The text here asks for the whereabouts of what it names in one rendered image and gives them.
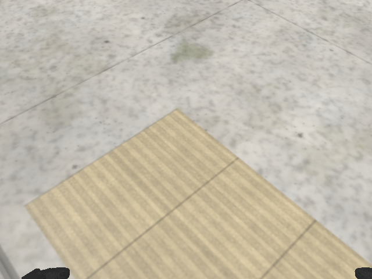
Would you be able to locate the right robot hand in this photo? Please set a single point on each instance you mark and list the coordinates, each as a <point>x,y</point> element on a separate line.
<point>363,273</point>

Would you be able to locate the left robot hand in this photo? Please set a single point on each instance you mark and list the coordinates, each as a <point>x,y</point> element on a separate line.
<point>50,273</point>

